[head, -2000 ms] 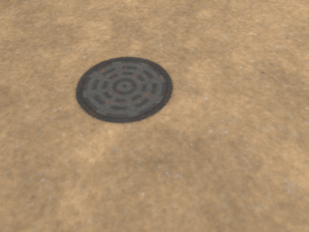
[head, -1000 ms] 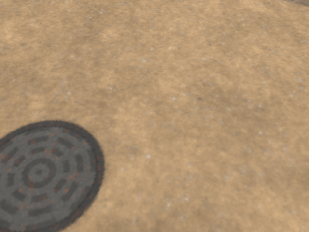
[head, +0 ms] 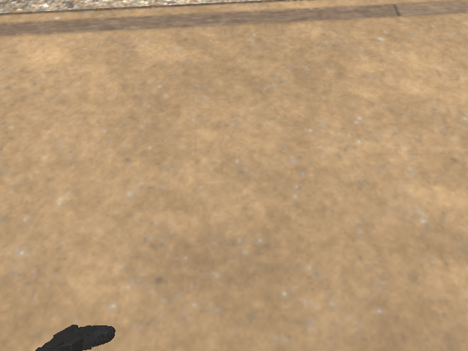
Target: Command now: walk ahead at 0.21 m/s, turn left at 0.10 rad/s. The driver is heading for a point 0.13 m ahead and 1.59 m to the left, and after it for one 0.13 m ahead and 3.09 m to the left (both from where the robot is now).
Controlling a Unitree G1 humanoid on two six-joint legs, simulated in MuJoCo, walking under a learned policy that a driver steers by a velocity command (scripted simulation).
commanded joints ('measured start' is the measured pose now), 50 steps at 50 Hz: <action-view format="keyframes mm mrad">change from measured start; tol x16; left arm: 1 126 115 40 7 -9 -16 7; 50 -26 142 58 58 -11 27 62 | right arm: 1 4 -108 -26 -61 -11 14 -16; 50 -61 -158 -91 -290 -19 117 -37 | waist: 1 49 -69 -221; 19 19 -109 -136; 22 0 333 -196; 25 21 84 -197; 43 78 157 -177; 46 29 -271 -165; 50 14 -134 -96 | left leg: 1 -257 78 -63 36 79 -12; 18 -91 26 96 -519 286 35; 20 80 -6 66 -720 561 95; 22 330 366 -488 -764 1146 393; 29 218 176 -252 -784 912 272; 43 104 74 -441 -689 611 194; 46 -280 -141 -134 -152 -91 28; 50 -319 -75 -109 92 133 -41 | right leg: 1 402 -299 243 -195 674 -213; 5 192 -280 86 -306 606 -211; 12 260 -305 -3 -343 252 -191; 19 350 -320 -45 -130 265 -88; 21 85 -145 -176 269 -72 72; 22 -181 9 -77 507 -531 131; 28 -162 -17 111 564 -243 113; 43 217 32 119 -197 -8 83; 46 357 -433 576 -272 369 -229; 50 324 -261 272 -245 280 -145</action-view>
